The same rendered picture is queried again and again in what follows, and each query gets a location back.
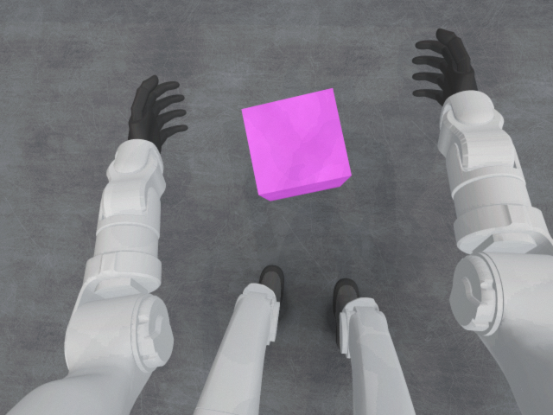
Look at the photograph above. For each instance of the robot left thigh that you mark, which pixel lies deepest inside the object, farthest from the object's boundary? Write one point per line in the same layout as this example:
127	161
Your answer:
234	382

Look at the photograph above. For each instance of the right robot hand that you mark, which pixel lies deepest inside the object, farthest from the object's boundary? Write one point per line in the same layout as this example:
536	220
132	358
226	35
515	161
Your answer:
458	74

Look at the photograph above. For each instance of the left robot upper arm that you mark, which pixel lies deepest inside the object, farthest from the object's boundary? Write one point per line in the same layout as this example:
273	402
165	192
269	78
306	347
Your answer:
113	346

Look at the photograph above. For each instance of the right robot upper arm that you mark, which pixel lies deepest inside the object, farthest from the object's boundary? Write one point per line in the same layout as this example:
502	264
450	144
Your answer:
507	300

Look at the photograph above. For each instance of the left robot hand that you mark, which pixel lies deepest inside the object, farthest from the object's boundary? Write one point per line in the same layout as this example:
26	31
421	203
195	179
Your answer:
144	122

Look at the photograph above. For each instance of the robot right forearm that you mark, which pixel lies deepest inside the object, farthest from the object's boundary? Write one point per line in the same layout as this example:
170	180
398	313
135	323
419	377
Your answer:
492	205

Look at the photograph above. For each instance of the robot left forearm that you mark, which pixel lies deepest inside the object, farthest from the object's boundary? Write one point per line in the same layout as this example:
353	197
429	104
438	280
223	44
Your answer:
125	257

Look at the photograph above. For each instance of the carton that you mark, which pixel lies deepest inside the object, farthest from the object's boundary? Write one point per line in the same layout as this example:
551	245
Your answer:
296	145

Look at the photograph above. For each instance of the left robot foot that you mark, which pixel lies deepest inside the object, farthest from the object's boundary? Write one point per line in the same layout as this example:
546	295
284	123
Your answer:
272	277

